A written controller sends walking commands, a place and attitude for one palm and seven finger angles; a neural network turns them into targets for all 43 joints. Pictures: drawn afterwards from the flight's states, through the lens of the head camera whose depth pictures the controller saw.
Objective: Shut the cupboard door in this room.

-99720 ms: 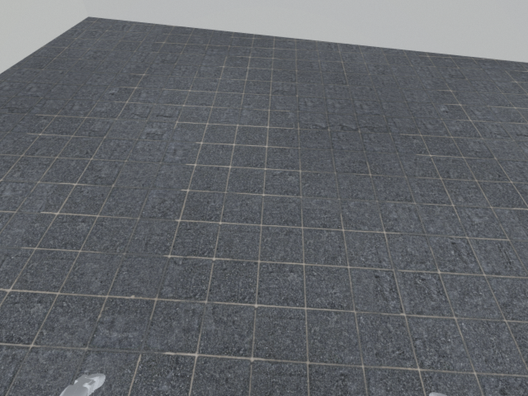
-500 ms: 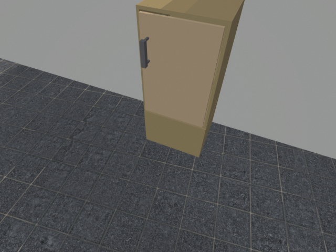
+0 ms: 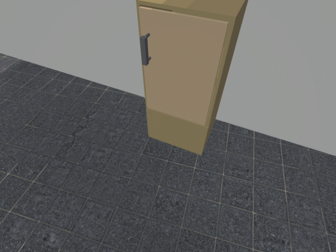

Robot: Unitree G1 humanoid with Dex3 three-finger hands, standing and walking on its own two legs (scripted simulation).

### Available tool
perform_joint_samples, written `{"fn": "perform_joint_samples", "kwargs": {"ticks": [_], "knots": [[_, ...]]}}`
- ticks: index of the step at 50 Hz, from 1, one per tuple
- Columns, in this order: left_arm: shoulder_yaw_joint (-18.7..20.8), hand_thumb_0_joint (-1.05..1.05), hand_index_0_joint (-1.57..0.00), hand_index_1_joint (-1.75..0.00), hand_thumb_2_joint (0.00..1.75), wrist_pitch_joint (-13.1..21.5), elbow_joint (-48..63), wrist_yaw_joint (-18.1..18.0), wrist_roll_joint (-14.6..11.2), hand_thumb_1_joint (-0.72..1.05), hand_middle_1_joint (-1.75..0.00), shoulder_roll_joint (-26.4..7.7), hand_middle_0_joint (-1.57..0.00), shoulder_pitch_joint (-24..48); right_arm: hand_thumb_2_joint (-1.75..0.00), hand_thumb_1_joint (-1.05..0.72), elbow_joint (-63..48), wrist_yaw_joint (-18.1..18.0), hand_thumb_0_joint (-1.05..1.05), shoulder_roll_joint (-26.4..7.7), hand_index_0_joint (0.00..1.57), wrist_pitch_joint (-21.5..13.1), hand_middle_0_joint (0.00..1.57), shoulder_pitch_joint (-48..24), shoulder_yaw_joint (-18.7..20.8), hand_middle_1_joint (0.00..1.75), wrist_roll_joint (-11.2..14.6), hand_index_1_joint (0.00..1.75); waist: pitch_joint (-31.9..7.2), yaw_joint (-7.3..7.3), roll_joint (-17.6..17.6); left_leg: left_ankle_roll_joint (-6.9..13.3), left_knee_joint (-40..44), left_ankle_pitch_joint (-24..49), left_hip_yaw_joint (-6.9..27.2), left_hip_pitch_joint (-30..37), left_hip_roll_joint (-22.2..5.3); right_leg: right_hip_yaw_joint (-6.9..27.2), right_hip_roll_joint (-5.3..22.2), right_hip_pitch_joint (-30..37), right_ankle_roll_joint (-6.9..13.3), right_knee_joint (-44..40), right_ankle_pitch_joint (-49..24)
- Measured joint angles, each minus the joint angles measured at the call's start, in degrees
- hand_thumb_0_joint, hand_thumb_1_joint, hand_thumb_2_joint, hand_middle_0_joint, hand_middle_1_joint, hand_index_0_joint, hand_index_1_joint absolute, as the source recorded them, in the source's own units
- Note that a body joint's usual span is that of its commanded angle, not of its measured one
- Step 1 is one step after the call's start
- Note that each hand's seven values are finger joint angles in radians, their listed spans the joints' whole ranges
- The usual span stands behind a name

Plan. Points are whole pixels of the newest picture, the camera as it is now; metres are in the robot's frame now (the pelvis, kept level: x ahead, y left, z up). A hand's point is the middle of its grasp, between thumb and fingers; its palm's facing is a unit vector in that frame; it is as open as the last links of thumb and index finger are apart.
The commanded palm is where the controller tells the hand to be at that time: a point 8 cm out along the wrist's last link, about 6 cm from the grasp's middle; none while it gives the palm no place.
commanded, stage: look to check the result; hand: left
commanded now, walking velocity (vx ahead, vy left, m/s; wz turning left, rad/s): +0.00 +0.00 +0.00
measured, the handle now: (146, 49) +0.97 +0.16 -0.01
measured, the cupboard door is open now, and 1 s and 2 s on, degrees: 0 0 0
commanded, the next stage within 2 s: walk to a spot facing it in 0.10 s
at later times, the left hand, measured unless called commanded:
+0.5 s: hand out of the picture +0.00 +0.18 -0.20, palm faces +0.15 -0.97 -0.21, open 7.4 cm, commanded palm none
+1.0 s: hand out of the picture +0.06 +0.23 -0.15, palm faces +0.38 -0.87 -0.31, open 7.4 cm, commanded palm none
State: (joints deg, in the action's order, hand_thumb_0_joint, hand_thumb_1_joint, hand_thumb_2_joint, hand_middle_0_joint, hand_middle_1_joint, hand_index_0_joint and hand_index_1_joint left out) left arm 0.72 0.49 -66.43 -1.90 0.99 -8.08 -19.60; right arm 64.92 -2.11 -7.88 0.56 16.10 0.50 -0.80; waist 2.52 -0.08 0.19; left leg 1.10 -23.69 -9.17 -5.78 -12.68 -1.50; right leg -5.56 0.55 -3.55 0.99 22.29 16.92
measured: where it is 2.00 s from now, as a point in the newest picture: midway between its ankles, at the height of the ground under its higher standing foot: outside the picture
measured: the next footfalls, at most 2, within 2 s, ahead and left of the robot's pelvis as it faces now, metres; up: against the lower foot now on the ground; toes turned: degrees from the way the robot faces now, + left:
right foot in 1.00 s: +0.09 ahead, -0.13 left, +0.00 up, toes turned +25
left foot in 1.42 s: +0.00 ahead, +0.09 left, +0.00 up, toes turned +47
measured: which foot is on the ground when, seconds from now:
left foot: down 0.00-1.00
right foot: down 0.00-0.58, up 0.60-0.98, down 1.00-1.00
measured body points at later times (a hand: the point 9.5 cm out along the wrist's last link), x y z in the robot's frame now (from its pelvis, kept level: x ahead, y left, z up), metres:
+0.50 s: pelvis +0.01 +0.00 -0.02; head +0.03 +0.01 +0.43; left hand +0.00 +0.23 -0.18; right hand +0.04 -0.23 -0.17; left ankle +0.02 +0.10 -0.72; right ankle -0.05 -0.10 -0.74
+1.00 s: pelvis +0.02 -0.03 -0.01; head +0.08 -0.02 +0.43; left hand +0.04 +0.27 -0.13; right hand +0.17 -0.25 -0.16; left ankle +0.03 +0.11 -0.74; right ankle +0.05 -0.15 -0.74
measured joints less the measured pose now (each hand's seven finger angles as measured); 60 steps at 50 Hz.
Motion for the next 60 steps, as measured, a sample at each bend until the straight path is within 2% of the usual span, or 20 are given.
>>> {"fn": "perform_joint_samples", "kwargs": {"ticks": [12,17,21,24,26,27,28,29,32,34,36,40,45,48,50,51,53,56,58,60], "knots": [[-0.04,0.0,-0.2,-0.3,0.9,0.29,0.4,0.31,0.07,0.91,-0.29,-0.91,-0.2,1.92,-0.9,-0.91,-0.27,0.07,0.01,-1.71,0.2,-0.12,0.2,-2.01,0.05,0.3,-0.02,0.3,0.13,0.04,-0.3,-0.5,0.7,-0.16,0.17,0.89,-0.21,-0.11,-0.33,1.11,0.37,-1.14,0.04],[0.57,0.0,-0.2,-0.3,0.9,-0.19,1.67,0.02,0.05,0.91,-0.29,-1.2,-0.2,2.86,-0.9,-0.91,-1.15,0.14,0.0,-1.72,0.2,0.27,0.2,-1.84,0.18,0.3,-0.08,0.3,0.21,-0.51,-0.33,-0.68,-1.4,-1.0,1.26,-0.57,0.04,-1.23,-0.08,0.21,0.46,0.91,1.37],[1.6,0.0,-0.2,-0.3,0.9,-0.87,3.88,-0.04,0.31,0.91,-0.29,-1.28,-0.2,3.71,-0.9,-0.9,-2.19,0.62,0.0,-1.6,0.2,1.53,0.2,-1.18,0.77,0.3,-0.22,0.3,0.94,-0.74,0.22,-0.79,-8.76,-4.24,3.05,-4.31,0.04,-3.72,0.12,-1.0,0.67,4.96,4.06],[2.27,0.0,-0.2,-0.3,0.9,-1.18,5.58,-0.1,0.94,0.91,-0.29,-1.57,-0.2,4.25,-0.9,-0.9,-3.07,1.02,0.01,-1.4,0.2,2.89,0.2,-0.86,1.61,0.3,-0.31,0.3,1.92,-0.82,0.06,-1.32,-20.82,-13.17,2.93,-8.15,-0.17,-6.24,0.82,-1.23,0.54,8.16,6.45],[2.73,0.0,-0.2,-0.3,0.9,-1.33,6.52,-0.15,1.27,0.91,-0.29,-2.05,-0.2,4.62,-0.9,-0.91,-4.01,1.36,0.01,-1.2,0.2,3.37,0.2,-0.96,1.96,0.3,-0.2,0.3,2.65,-0.82,-0.94,-1.54,-23.62,-16.52,2.09,-8.91,-0.31,-7.57,2.04,-1.48,0.0,10.38,8.03],[2.91,0.0,-0.2,-0.3,0.9,-1.41,6.98,-0.07,1.25,0.91,-0.29,-2.41,-0.2,4.8,-0.9,-0.91,-4.7,1.55,0.01,-1.16,0.2,3.32,0.2,-1.05,2.02,0.3,-0.21,0.3,3.02,-0.93,-1.64,-1.57,-21.82,-15.51,1.49,-8.43,-0.33,-8.16,2.94,-1.87,-0.44,11.96,9.0],[3.05,0.0,-0.2,-0.3,0.9,-1.5,7.51,0.07,1.08,0.91,-0.29,-2.73,-0.2,4.89,-0.9,-0.9,-5.59,1.75,0.01,-1.34,0.2,3.0,0.2,-1.02,2.04,0.3,-0.31,0.3,3.26,-1.07,-2.13,-1.33,-18.23,-10.92,1.15,-7.48,-0.29,-8.65,3.94,-2.83,-0.91,14.49,10.2],[3.2,0.0,-0.2,-0.3,0.9,-1.72,8.05,0.25,0.73,0.91,-0.29,-2.87,-0.2,5.13,-0.9,-0.9,-6.49,1.85,0.01,-1.77,0.2,2.41,0.2,-1.08,2.12,0.3,-0.54,0.3,3.42,-1.22,-2.15,-0.14,-16.62,-6.1,1.5,-7.65,0.01,-8.71,4.92,-4.98,-1.42,18.7,11.08],[3.38,0.0,-0.2,-0.3,0.9,-3.26,9.4,0.35,0.35,0.91,-0.29,-3.68,-0.2,7.19,-0.9,-0.9,-7.97,1.7,0.01,-2.34,0.2,1.42,0.2,-2.56,2.22,0.3,-0.82,0.3,4.73,-1.17,-2.59,2.25,-17.62,-8.34,1.5,-8.79,1.77,-1.43,4.48,-13.63,-2.05,34.68,16.17],[3.72,0.0,-0.2,-0.3,0.9,-3.85,10.2,0.55,0.55,0.91,-0.29,-3.96,-0.2,8.61,-0.9,-0.9,-8.96,1.53,0.01,-2.85,0.2,1.41,0.2,-2.75,2.29,0.3,-1.1,0.3,4.27,-1.59,-1.66,2.48,-14.81,-7.67,2.56,-8.78,2.42,1.36,3.65,-18.24,-2.18,40.19,13.58],[3.96,0.01,-0.2,-0.3,0.9,-3.73,11.42,0.93,0.73,0.91,-0.29,-4.3,-0.2,10.15,-0.9,-0.9,-9.59,1.31,0.01,-3.37,0.2,1.33,0.2,-2.82,2.24,0.3,-1.27,0.3,3.87,-1.81,-0.52,2.24,-11.17,-5.07,4.1,-8.59,2.92,3.18,3.21,-21.33,-2.57,41.58,9.74],[4.19,0.0,-0.2,-0.3,0.9,-2.69,14.31,1.16,0.8,0.91,-0.29,-5.32,-0.2,12.33,-0.9,-0.9,-10.26,1.27,0.01,-3.99,0.2,1.25,0.2,-3.13,2.32,0.3,-1.29,0.3,3.21,-1.68,0.82,2.03,-5.49,-1.19,7.16,-8.12,3.44,5.45,2.64,-23.4,-3.55,36.95,6.39],[4.05,0.0,-0.2,-0.3,0.9,-2.62,16.43,1.02,0.73,0.91,-0.29,-6.18,-0.19,14.13,-0.9,-0.9,-11.26,1.63,0.01,-4.64,0.21,1.69,0.21,-3.53,3.0,0.3,-1.33,0.3,2.58,-2.1,1.42,0.62,-3.59,0.52,11.12,-8.65,4.08,6.29,1.37,-21.45,-4.11,28.51,6.61],[3.57,0.0,-0.2,-0.3,0.9,-2.45,17.35,1.01,0.48,0.91,-0.29,-5.9,-0.19,14.29,-0.9,-0.9,-11.93,1.81,0.01,-5.41,0.21,2.32,0.21,-3.72,3.68,0.3,-1.28,0.3,2.3,-2.33,2.11,-0.6,-4.39,0.55,13.71,-9.66,4.8,6.18,0.0,-17.72,-3.78,19.99,5.73],[3.16,0.0,-0.2,-0.3,0.9,-1.8,18.29,1.09,0.49,0.91,-0.29,-6.01,-0.19,13.06,-0.9,-0.9,-12.45,1.96,0.01,-5.78,0.21,2.84,0.21,-3.44,4.19,0.3,-0.86,0.3,1.36,-1.94,1.58,-1.54,-6.75,-0.52,14.72,-11.27,6.15,6.05,0.09,-13.27,-2.86,9.94,3.03],[3.13,0.0,-0.2,-0.3,0.9,-1.37,18.27,0.92,0.81,0.91,-0.29,-5.69,-0.2,12.51,-0.9,-0.9,-12.36,2.02,0.01,-6.17,0.21,3.06,0.21,-3.84,4.64,0.3,-0.61,0.3,1.32,-1.39,1.83,-2.15,-10.87,-5.25,14.75,-13.03,6.47,5.85,0.06,-13.11,-1.95,9.18,2.86],[2.44,0.0,-0.2,-0.3,0.9,-1.53,17.61,0.63,1.0,0.91,-0.29,-4.55,-0.2,11.4,-0.9,-0.9,-12.39,2.23,0.01,-7.28,0.2,3.55,0.2,-4.65,5.44,0.3,-0.78,0.3,1.97,-1.5,3.19,-2.65,-24.43,-13.72,13.56,-17.08,6.75,4.1,0.19,-12.65,-0.58,10.36,2.84],[2.05,0.0,-0.2,-0.3,0.9,-1.82,16.61,0.31,0.8,0.91,-0.29,-3.42,-0.2,9.0,-0.9,-0.9,-12.83,2.69,0.01,-7.91,0.2,3.75,0.2,-5.17,5.74,0.3,-0.96,0.3,2.32,-1.81,3.16,-3.8,-39.96,-14.68,9.95,-20.56,5.6,2.04,1.51,-10.53,0.03,8.76,2.41],[1.95,0.0,-0.2,-0.3,0.9,-1.56,16.11,0.16,0.7,0.91,-0.29,-3.1,-0.2,7.73,-0.9,-0.91,-13.17,3.02,0.01,-7.73,0.2,3.72,0.2,-5.45,5.44,0.3,-0.77,0.3,2.86,-2.05,2.29,-4.58,-43.02,-13.88,8.08,-20.35,4.11,0.64,2.56,-9.18,0.14,7.78,2.38],[1.9,0.0,-0.2,-0.3,0.9,-1.17,15.93,0.11,0.7,0.91,-0.29,-2.88,-0.2,6.72,-0.9,-0.91,-13.3,3.24,0.01,-7.38,0.2,3.91,0.2,-5.79,5.03,0.3,-0.62,0.3,3.44,-1.91,1.3,-4.97,-41.58,-13.94,6.79,-18.88,2.74,-0.94,3.58,-8.09,0.15,7.34,2.74]]}}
